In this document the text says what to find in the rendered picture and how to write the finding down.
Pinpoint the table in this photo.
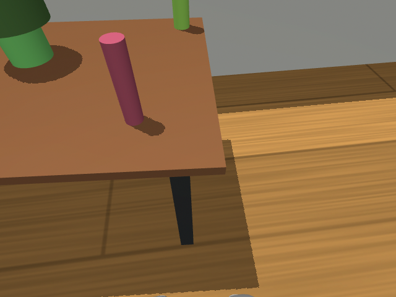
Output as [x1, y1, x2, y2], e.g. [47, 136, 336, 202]
[0, 17, 226, 245]

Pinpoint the potted plant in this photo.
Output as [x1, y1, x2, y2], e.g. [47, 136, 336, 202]
[0, 0, 54, 68]

